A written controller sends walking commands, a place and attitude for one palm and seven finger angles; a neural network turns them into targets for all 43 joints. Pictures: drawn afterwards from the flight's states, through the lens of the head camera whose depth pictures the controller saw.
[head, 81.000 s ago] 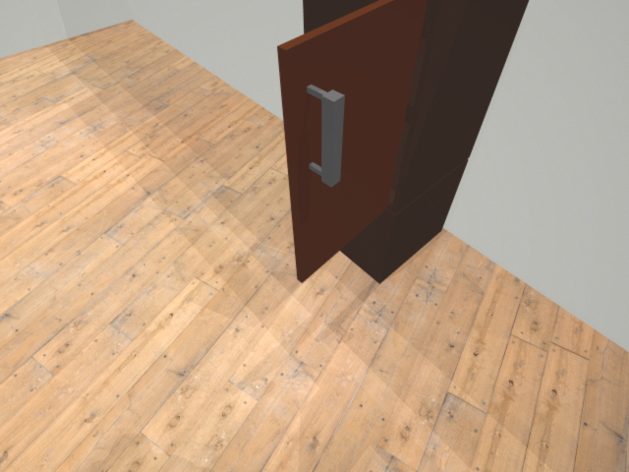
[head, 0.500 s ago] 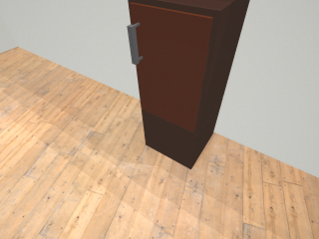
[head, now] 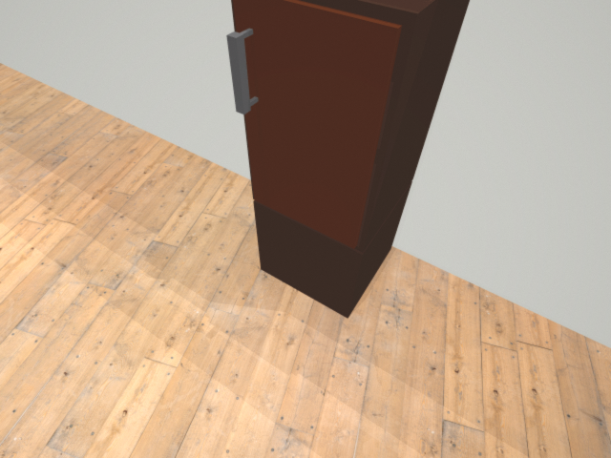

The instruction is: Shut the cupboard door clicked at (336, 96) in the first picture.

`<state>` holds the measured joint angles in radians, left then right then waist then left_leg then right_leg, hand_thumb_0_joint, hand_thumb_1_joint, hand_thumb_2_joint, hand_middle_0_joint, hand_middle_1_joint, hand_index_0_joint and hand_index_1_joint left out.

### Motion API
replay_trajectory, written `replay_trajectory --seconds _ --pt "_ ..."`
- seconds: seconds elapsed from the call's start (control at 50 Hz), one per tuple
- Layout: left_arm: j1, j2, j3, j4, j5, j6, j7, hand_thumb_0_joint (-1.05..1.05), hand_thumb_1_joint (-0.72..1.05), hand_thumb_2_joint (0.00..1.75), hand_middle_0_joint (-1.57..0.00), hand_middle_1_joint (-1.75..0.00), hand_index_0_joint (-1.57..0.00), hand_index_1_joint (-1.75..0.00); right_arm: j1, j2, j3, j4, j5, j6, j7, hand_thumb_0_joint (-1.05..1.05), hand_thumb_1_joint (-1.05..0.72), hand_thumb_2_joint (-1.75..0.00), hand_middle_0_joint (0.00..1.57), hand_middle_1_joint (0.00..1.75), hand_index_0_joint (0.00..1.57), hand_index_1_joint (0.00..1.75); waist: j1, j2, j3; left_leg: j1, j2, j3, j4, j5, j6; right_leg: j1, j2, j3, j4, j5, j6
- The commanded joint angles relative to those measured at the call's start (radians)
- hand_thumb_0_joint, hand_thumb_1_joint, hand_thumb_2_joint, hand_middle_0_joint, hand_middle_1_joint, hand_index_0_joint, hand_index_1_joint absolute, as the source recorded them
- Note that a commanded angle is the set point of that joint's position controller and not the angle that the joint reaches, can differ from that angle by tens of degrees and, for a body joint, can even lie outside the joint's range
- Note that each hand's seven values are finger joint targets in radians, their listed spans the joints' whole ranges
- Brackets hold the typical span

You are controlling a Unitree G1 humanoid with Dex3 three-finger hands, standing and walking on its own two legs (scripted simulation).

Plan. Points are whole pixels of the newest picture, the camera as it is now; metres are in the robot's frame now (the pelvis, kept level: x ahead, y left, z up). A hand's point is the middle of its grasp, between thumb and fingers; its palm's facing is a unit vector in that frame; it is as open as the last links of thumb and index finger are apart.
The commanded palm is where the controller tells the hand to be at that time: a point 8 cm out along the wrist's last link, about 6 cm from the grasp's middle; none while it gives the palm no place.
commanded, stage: look to check the result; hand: left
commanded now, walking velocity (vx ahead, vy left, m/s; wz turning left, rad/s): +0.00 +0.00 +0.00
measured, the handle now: (245, 72) +0.86 +0.18 +0.09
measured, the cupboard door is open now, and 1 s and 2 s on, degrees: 0 0 0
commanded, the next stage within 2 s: stand and wait in 0.42 s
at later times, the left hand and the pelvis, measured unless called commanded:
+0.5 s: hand out of the picture -0.03 +0.16 -0.18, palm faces +0.05 -0.98 -0.17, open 7.4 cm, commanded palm none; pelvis +0.01 +0.00 +0.00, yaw +0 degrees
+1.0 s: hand out of the picture -0.02 +0.16 -0.18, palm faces +0.04 -0.98 -0.18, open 7.4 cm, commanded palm none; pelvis +0.01 +0.00 +0.00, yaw +0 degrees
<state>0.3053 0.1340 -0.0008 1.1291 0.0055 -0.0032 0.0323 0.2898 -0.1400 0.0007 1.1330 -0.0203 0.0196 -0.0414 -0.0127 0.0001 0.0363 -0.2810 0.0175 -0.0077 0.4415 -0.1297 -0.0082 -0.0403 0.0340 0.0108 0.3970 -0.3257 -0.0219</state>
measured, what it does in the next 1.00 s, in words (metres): stands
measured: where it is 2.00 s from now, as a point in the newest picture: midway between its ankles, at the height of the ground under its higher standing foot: outside the picture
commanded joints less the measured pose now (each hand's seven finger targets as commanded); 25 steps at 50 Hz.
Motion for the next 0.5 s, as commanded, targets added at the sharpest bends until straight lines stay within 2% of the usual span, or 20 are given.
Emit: replay_trajectory --seconds 0.0,0.1,0.18,0.32,0.48 --pt "0.109 0.101 0.025 -0.009 0.001 -0.002 0.009 0.00 0.90 0.90 -0.20 -0.30 -0.20 -0.30 0.050 -0.112 -0.017 -0.037 0.006 -0.012 -0.006 0.00 -0.90 -0.90 0.20 0.30 0.20 0.30 0.005 -0.005 0.042 0.125 0.077 -0.061 -0.027 0.116 0.033 -0.170 -0.110 0.057 -0.105 0.161 -0.026" --pt "0.131 0.092 0.024 -0.003 0.001 -0.003 0.010 0.00 0.90 0.90 -0.20 -0.30 -0.20 -0.30 0.054 -0.104 -0.017 -0.034 0.006 -0.011 -0.006 0.00 -0.90 -0.90 0.20 0.30 0.20 0.30 0.007 0.002 0.045 0.132 0.077 -0.059 -0.028 0.115 0.036 -0.176 -0.109 0.057 -0.103 0.155 -0.026" --pt "0.147 0.086 0.022 0.002 0.002 -0.004 0.012 0.00 0.90 0.90 -0.20 -0.30 -0.20 -0.30 0.050 -0.105 -0.017 -0.032 0.009 -0.010 -0.007 0.00 -0.90 -0.90 0.20 0.30 0.20 0.30 0.008 -0.027 0.050 0.140 0.079 -0.058 -0.027 0.115 0.038 -0.186 -0.106 0.057 -0.102 0.160 -0.024" --pt "0.156 0.086 0.019 0.009 0.002 -0.003 0.011 0.00 0.90 0.90 -0.20 -0.30 -0.20 -0.30 0.046 -0.104 -0.016 -0.031 0.007 -0.009 -0.006 0.00 -0.90 -0.90 0.20 0.30 0.20 0.30 0.006 -0.005 0.063 0.141 0.077 -0.058 -0.041 0.087 0.038 -0.191 -0.108 0.060 -0.105 0.131 -0.023" --pt "0.161 0.090 0.020 0.009 0.004 -0.007 0.012 0.00 0.90 0.90 -0.20 -0.30 -0.20 -0.30 0.036 -0.113 -0.015 -0.035 0.009 -0.014 -0.007 0.00 -0.90 -0.90 0.20 0.30 0.20 0.30 0.010 -0.015 0.052 0.150 0.078 -0.057 -0.036 0.128 0.040 -0.173 -0.109 0.063 -0.107 0.181 -0.019"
